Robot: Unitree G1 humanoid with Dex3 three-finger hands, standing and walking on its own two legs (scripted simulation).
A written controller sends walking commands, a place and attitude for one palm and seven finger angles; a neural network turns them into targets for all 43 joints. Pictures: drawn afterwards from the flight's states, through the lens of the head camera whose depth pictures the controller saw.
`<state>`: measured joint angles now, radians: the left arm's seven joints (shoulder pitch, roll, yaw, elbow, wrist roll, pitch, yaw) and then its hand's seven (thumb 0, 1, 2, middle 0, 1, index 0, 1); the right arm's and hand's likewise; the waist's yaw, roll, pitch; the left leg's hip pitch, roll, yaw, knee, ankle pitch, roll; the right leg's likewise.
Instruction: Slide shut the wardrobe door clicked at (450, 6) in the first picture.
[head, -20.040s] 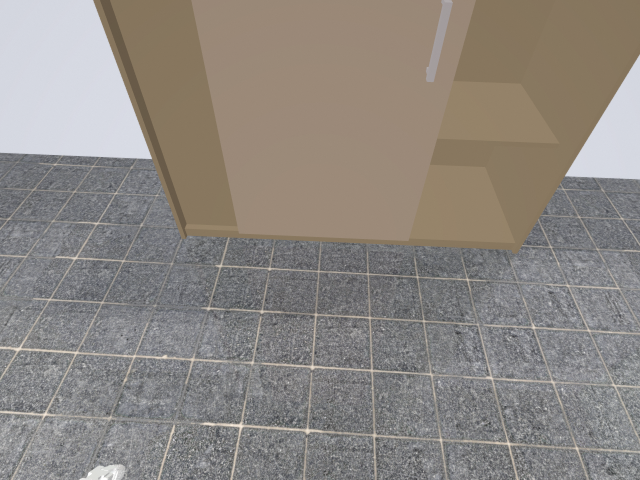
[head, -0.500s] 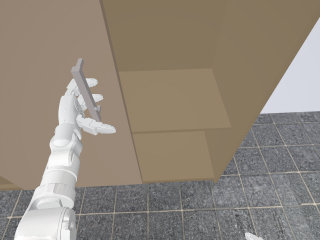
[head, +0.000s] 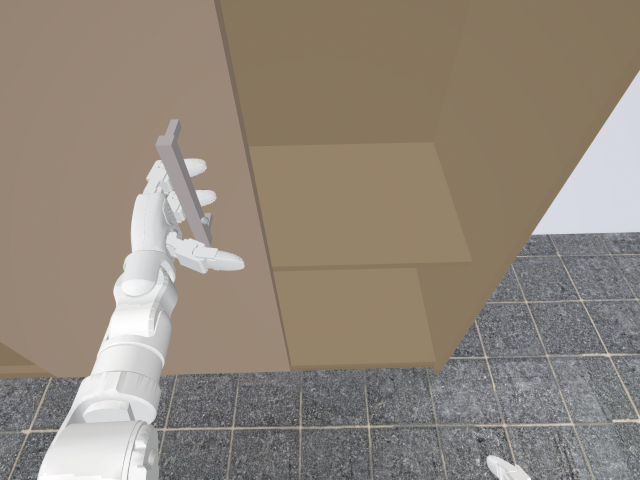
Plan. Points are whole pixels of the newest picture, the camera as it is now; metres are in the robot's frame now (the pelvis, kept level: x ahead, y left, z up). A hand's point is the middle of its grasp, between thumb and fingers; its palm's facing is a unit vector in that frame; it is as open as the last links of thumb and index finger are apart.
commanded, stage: slide the fingers in behind the handle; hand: left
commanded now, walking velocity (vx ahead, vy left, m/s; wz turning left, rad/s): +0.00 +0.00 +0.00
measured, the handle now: (190, 188) +0.47 +0.19 +0.10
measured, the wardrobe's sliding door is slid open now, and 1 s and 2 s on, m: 0.45 0.45 0.45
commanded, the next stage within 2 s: grip the handle and tug to test in 0.06 s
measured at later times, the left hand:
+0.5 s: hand (202, 219) +0.41 +0.16 +0.10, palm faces +0.08 -1.00 -0.01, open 11.6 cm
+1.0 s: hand (201, 218) +0.41 +0.17 +0.10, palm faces +0.09 -1.00 +0.00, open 5.7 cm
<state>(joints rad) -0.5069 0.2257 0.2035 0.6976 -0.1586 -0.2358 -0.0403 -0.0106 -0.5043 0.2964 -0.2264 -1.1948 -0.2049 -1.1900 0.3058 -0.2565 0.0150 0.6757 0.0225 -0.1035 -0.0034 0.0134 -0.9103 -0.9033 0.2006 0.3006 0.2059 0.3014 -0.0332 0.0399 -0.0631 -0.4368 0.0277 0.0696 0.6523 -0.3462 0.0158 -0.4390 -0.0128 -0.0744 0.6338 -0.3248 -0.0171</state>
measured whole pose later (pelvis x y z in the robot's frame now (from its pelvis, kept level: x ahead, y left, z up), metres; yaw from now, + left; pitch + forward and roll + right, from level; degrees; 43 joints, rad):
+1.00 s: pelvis +0.00 +0.00 +0.00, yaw +0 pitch +8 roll -1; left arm -0.50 0.23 0.22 0.67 -0.16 -0.21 -0.05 0.01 0.76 0.83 -0.35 -1.31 -0.34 -1.31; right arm 0.31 -0.25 0.01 0.67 0.02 -0.09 0.00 0.01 -0.91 -0.90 0.20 0.30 0.21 0.30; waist -0.04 0.04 -0.07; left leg -0.43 0.03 0.07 0.64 -0.35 0.02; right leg -0.43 -0.01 -0.07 0.62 -0.32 -0.01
